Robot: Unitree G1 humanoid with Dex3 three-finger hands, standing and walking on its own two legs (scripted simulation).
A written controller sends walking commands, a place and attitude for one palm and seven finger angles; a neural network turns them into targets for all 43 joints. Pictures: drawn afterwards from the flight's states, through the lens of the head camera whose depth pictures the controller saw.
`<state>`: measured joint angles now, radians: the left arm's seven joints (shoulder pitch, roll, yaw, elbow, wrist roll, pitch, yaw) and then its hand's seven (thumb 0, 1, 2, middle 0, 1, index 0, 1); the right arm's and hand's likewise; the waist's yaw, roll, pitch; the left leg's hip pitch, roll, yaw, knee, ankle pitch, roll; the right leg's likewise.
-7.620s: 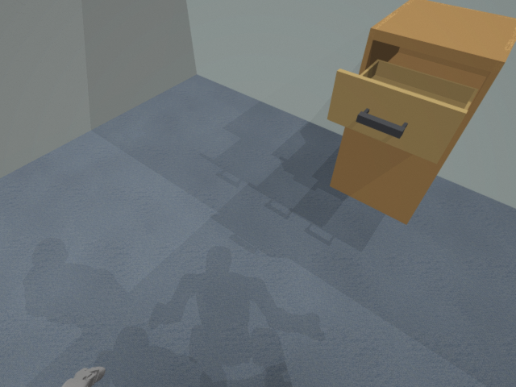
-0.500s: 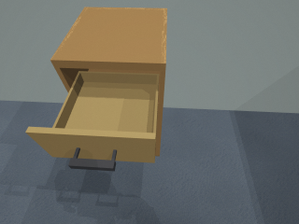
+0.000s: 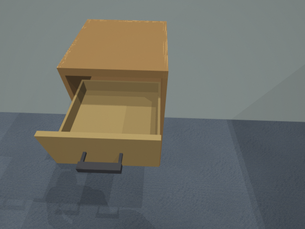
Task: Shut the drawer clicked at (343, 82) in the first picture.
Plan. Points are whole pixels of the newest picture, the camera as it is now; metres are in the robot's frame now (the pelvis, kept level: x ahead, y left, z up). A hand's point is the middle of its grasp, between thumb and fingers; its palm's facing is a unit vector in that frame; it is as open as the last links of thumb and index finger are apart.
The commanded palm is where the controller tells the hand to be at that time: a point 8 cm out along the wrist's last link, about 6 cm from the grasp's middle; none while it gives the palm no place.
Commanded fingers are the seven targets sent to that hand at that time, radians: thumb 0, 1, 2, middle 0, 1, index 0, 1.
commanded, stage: look again from close up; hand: left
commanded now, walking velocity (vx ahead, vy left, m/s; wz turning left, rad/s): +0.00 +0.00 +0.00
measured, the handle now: (101, 161) +0.33 +0.19 -0.08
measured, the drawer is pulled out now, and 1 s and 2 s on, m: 0.29 0.27 0.27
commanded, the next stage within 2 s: raise the hand and make a fist in 0.52 s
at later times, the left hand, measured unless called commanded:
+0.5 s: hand out of the picture +0.04 +0.18 -0.17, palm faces +0.02 -0.97 -0.23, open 7.3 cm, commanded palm none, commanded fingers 0.00 0.90 0.90 -0.20 -0.30 -0.20 -0.30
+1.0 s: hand (90, 227) +0.14 +0.16 -0.04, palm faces +0.22 -0.97 -0.05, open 6.2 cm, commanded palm +0.12 +0.22 -0.05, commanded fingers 0.00 0.90 0.90 -0.60 -0.73 -0.60 -0.73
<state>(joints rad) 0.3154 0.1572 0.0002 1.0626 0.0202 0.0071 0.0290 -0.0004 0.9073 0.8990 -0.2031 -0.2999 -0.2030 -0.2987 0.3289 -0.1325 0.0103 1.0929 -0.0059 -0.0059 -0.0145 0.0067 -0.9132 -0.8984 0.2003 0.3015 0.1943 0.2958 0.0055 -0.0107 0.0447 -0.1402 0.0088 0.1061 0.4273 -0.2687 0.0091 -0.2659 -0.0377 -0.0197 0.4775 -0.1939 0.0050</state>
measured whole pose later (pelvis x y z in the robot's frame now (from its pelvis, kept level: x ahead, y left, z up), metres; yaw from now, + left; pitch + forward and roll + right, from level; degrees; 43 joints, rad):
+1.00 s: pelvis +0.01 -0.03 -0.05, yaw +5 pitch +11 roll +1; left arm 0.61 0.14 0.10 0.08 -0.18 -0.56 -0.18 0.01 0.90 0.90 -0.42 -0.53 -0.40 -0.53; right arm 0.12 -0.29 -0.09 0.57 0.00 -0.34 -0.02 0.01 -0.91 -0.90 0.20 0.30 0.19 0.30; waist 0.04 -0.04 -0.11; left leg -0.64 0.04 0.00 0.94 -0.49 -0.03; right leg -0.71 -0.05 -0.11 0.94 -0.43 -0.04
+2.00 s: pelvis +0.01 +0.01 -0.07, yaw +5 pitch +12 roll -2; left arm 0.76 0.17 -0.05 -0.42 -0.13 -0.33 -0.12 0.01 0.90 0.90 -1.36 -1.56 -1.36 -1.56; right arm 0.23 -0.19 0.02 0.38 0.02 -0.17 -0.01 0.01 -0.90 -0.90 0.20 0.30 0.20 0.30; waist 0.02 0.03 -0.14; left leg -0.72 0.02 0.00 1.09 -0.58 0.02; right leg -0.76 -0.06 -0.10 1.02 -0.47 0.01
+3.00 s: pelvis +0.00 -0.01 -0.08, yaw +5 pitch +15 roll -1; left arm 0.59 0.17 0.00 -0.24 -0.15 -0.39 -0.15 0.01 0.90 0.90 -1.40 -1.60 -1.40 -1.60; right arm 0.25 -0.22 0.00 0.45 0.02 -0.18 -0.03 0.02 -0.90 -0.90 0.20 0.30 0.20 0.30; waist -0.02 0.03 -0.14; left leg -0.80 0.04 -0.01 1.13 -0.58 -0.01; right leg -0.85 -0.05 -0.11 1.08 -0.48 -0.02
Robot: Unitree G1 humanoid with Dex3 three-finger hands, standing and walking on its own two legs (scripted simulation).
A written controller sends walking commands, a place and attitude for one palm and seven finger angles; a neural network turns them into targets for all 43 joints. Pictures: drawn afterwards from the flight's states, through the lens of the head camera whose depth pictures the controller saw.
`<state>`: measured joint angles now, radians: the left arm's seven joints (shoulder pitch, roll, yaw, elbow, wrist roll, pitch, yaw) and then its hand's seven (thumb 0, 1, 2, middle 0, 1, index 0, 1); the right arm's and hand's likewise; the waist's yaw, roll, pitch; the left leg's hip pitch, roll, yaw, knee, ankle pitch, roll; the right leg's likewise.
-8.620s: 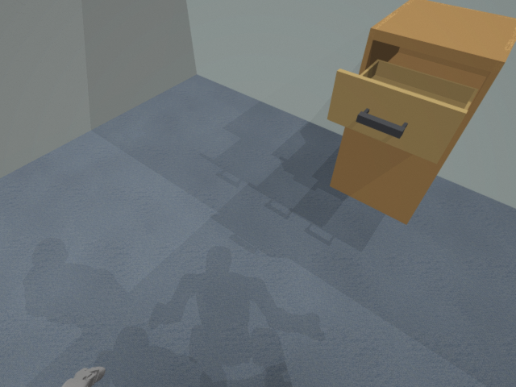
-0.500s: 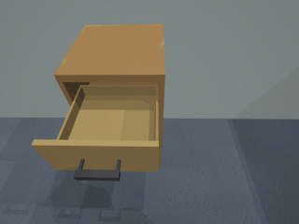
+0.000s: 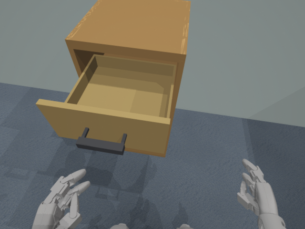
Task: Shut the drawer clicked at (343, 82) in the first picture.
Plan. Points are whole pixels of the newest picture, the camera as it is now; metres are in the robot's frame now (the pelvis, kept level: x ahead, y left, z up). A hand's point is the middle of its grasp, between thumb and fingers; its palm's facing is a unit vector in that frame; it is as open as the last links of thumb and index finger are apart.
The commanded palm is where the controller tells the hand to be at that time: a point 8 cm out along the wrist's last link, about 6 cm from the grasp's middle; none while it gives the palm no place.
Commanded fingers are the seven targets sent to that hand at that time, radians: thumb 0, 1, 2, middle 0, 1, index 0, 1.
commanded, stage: raise the hand and make a fist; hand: left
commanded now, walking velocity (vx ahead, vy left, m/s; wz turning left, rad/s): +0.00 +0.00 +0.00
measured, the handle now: (103, 139) +0.36 +0.19 -0.03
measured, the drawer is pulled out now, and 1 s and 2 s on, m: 0.27 0.27 0.27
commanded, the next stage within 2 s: bring the fist close to the handle in 1.52 s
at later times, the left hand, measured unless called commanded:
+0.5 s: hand (77, 208) +0.16 +0.18 +0.03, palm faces -0.03 -1.00 -0.05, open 3.6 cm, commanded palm +0.13 +0.23 +0.04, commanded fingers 0.00 0.90 0.90 -1.10 -1.27 -1.10 -1.27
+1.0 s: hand (80, 204) +0.16 +0.17 +0.06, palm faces -0.02 -1.00 -0.03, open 3.2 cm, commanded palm +0.12 +0.22 +0.07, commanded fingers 0.00 0.90 0.90 -1.40 -1.60 -1.40 -1.60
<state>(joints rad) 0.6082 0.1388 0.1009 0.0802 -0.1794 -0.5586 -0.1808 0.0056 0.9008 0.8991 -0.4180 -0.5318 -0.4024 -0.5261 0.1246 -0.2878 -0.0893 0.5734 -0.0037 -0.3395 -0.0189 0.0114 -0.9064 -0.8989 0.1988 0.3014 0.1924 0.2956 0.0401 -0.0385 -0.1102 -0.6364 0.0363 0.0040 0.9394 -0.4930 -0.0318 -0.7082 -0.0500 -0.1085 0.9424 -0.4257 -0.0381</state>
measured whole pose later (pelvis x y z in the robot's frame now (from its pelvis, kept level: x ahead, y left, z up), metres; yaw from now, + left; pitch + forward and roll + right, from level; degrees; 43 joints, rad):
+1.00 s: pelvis +0.00 +0.04 -0.02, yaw +0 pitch +12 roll -2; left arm 0.76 0.17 -0.05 -0.42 -0.13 -0.33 -0.12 0.01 0.90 0.90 -1.36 -1.56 -1.36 -1.56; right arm 0.23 -0.19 0.02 0.38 0.02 -0.17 -0.01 0.01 -0.90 -0.90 0.20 0.30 0.20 0.30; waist 0.02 0.03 -0.14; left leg -0.72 0.02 0.00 1.09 -0.58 0.02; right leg -0.76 -0.06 -0.10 1.02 -0.47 0.01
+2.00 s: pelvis +0.00 +0.02 -0.03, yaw +0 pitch +15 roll -1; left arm 0.59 0.17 0.00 -0.24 -0.15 -0.39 -0.15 0.01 0.90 0.90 -1.40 -1.60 -1.40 -1.60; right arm 0.25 -0.22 0.00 0.45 0.02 -0.18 -0.03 0.02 -0.90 -0.90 0.20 0.30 0.20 0.30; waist -0.02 0.03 -0.14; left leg -0.80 0.04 -0.01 1.13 -0.58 -0.01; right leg -0.85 -0.05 -0.11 1.08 -0.48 -0.02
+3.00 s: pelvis -0.01 +0.02 -0.06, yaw -1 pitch +22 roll -1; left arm 0.39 0.17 0.00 -0.06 -0.14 -0.44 -0.11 0.01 0.90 0.90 -1.40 -1.60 -1.40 -1.60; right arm 0.22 -0.23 0.01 0.44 0.00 -0.11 -0.01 0.01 -0.90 -0.90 0.20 0.30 0.20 0.30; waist -0.03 0.02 -0.19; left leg -1.05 0.03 -0.01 1.31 -0.63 0.00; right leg -1.11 -0.06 -0.10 1.26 -0.52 -0.02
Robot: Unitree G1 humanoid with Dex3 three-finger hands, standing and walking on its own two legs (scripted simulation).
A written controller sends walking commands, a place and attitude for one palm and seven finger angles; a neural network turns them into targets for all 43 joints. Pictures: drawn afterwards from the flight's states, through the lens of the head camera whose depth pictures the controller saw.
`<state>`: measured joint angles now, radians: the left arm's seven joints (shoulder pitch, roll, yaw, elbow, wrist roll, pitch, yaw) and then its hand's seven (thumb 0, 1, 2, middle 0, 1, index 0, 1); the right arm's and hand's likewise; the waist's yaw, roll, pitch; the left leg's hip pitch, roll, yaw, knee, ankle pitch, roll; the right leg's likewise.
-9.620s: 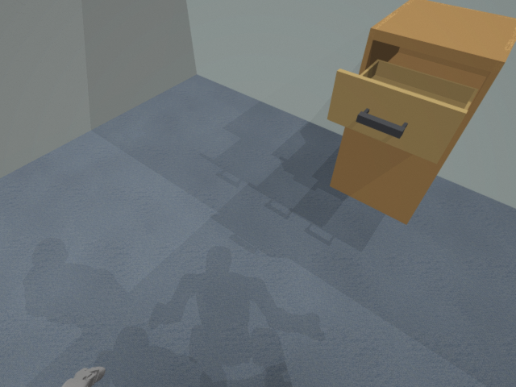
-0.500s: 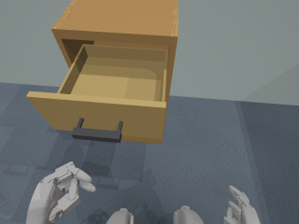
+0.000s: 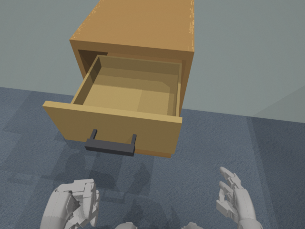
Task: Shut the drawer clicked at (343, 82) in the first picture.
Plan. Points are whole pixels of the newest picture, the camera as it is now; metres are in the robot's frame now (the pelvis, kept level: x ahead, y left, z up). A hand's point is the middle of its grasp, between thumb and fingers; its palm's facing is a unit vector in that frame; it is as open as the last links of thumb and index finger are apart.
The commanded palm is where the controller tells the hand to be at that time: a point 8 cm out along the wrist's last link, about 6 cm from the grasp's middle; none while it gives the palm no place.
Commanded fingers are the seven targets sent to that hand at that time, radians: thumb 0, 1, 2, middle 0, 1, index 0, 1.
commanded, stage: raise the hand and make a fist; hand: left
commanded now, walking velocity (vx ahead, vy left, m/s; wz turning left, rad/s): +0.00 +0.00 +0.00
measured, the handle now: (112, 141) +0.35 +0.15 -0.01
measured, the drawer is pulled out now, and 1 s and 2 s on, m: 0.27 0.27 0.27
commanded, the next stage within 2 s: bring the fist close to the handle in 0.52 s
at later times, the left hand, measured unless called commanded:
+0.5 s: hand (98, 209) +0.15 +0.12 +0.09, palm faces -0.03 -1.00 -0.06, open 3.2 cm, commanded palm +0.12 +0.18 +0.09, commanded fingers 0.00 0.90 0.90 -1.40 -1.60 -1.40 -1.60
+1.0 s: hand (107, 198) +0.18 +0.12 +0.05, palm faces -0.06 -1.00 -0.04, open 3.2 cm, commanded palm +0.16 +0.17 +0.05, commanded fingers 0.00 0.90 0.90 -1.40 -1.60 -1.40 -1.60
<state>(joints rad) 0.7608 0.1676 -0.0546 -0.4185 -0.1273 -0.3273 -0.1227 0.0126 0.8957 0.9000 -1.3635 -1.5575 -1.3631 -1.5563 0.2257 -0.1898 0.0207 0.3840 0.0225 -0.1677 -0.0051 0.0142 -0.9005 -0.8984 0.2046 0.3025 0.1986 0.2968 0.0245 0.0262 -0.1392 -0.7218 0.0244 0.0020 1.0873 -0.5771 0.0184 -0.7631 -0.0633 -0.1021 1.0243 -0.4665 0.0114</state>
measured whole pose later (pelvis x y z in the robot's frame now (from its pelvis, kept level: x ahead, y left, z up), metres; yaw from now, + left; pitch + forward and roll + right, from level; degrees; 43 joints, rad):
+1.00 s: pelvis -0.01 -0.02 -0.01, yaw +0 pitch +15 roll -1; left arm 0.59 0.17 0.00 -0.24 -0.15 -0.39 -0.15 0.01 0.90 0.90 -1.40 -1.60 -1.40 -1.60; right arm 0.25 -0.22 0.00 0.45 0.02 -0.18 -0.03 0.02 -0.90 -0.90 0.20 0.30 0.20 0.30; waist -0.02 0.03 -0.14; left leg -0.80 0.04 -0.01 1.13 -0.58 -0.01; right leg -0.85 -0.05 -0.11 1.08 -0.48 -0.02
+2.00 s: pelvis -0.02 -0.02 -0.05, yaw +0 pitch +22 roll -1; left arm 0.39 0.17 0.00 -0.06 -0.14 -0.44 -0.11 0.01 0.90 0.90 -1.40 -1.60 -1.40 -1.60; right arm 0.22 -0.23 0.01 0.44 0.00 -0.11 -0.01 0.01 -0.90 -0.90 0.20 0.30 0.20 0.30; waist -0.03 0.02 -0.19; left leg -1.05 0.03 -0.01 1.31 -0.63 0.00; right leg -1.11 -0.06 -0.10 1.26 -0.52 -0.02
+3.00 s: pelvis -0.03 -0.01 -0.05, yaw +0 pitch +22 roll -2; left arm -0.14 0.20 0.03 0.30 -0.13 -0.40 -0.10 -0.06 0.83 0.95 -1.40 -1.60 -1.41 -1.60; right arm 0.18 -0.25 0.02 0.55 0.00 -0.08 -0.01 0.01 -0.90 -0.90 0.20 0.30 0.20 0.30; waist -0.04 0.02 -0.15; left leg -1.09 0.01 -0.01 1.29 -0.60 0.01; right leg -1.13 -0.08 -0.10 1.23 -0.49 0.00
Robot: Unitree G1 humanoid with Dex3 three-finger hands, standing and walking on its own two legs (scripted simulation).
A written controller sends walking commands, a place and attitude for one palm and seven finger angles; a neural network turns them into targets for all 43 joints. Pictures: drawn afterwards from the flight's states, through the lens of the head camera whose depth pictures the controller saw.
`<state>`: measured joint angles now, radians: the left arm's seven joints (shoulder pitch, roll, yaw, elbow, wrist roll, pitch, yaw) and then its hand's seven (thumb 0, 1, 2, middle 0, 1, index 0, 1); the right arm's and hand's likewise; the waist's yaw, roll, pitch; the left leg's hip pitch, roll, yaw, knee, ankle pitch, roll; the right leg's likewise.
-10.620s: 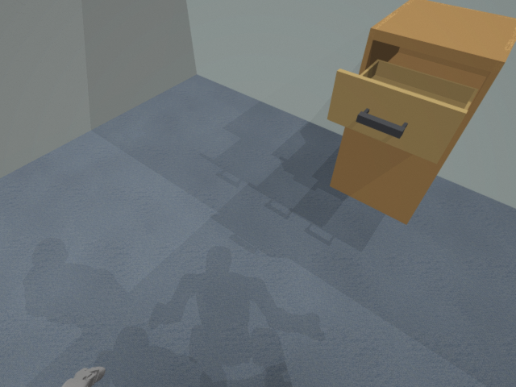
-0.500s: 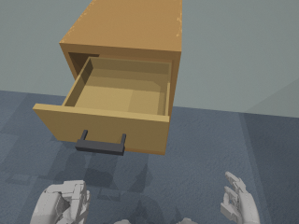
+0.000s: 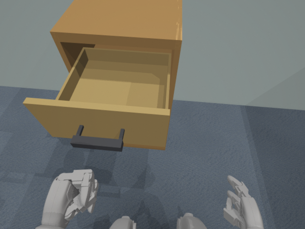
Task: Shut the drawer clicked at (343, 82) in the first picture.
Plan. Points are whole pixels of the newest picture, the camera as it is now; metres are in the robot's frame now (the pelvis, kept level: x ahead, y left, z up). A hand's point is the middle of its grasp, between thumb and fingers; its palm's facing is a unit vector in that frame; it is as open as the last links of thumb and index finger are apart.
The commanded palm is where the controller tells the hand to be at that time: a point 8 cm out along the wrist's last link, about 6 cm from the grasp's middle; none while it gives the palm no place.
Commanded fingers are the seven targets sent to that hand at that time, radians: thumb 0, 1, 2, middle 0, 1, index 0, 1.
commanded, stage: bring the fist close to the handle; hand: left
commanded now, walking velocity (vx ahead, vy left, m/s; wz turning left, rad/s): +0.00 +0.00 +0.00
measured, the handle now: (99, 136) +0.36 +0.17 +0.00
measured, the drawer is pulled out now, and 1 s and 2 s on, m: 0.27 0.27 0.22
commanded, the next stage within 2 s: push the drawer shut in 1.02 s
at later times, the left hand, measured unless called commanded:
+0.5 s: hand (105, 186) +0.22 +0.13 +0.01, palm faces -0.10 -0.99 -0.04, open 3.2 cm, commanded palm +0.21 +0.19 +0.01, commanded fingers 0.00 0.90 0.90 -1.40 -1.60 -1.40 -1.60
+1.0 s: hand (103, 187) +0.22 +0.14 +0.00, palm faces -0.07 -1.00 -0.04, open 3.2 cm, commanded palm +0.21 +0.19 +0.00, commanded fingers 0.00 0.90 0.90 -1.40 -1.60 -1.40 -1.60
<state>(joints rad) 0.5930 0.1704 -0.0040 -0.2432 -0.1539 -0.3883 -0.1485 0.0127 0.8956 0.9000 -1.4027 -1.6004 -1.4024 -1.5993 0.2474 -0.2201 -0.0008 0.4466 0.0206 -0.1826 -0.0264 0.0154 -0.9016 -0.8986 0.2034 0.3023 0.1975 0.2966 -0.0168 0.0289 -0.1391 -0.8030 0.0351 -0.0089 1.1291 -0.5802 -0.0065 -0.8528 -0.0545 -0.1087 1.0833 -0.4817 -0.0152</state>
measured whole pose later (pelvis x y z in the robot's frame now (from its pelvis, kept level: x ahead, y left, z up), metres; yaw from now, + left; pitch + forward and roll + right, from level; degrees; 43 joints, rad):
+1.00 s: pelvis -0.01 +0.00 -0.04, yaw +0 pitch +22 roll -1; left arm 0.39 0.17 0.00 -0.06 -0.14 -0.44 -0.11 0.01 0.90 0.90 -1.40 -1.60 -1.40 -1.60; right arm 0.22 -0.23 0.01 0.44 0.00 -0.11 -0.01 0.01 -0.90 -0.90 0.20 0.30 0.20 0.30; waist -0.03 0.02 -0.19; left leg -1.05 0.03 -0.01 1.31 -0.63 0.00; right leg -1.11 -0.06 -0.10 1.26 -0.52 -0.02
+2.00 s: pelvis -0.02 +0.01 -0.04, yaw +0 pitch +22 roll -2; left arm -0.14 0.20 0.03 0.30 -0.13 -0.40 -0.10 -0.06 0.83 0.95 -1.40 -1.60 -1.41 -1.60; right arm 0.18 -0.25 0.02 0.55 0.00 -0.08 -0.01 0.01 -0.90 -0.90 0.20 0.30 0.20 0.30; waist -0.04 0.02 -0.15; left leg -1.09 0.01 -0.01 1.29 -0.60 0.01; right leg -1.13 -0.08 -0.10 1.23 -0.49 0.00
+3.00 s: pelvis -0.03 +0.01 -0.03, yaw -1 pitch +25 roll -1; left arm -0.71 0.29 0.25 0.97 -0.08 -0.52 -0.11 0.02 0.84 0.94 -1.40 -1.60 -1.40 -1.60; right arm 0.27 -0.25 0.02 0.63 -0.03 -0.02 0.01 0.01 -0.90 -0.90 0.20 0.30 0.20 0.30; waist -0.13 0.02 -0.14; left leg -1.13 0.03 0.01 1.26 -0.57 0.01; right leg -1.19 -0.06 -0.07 1.20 -0.45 -0.01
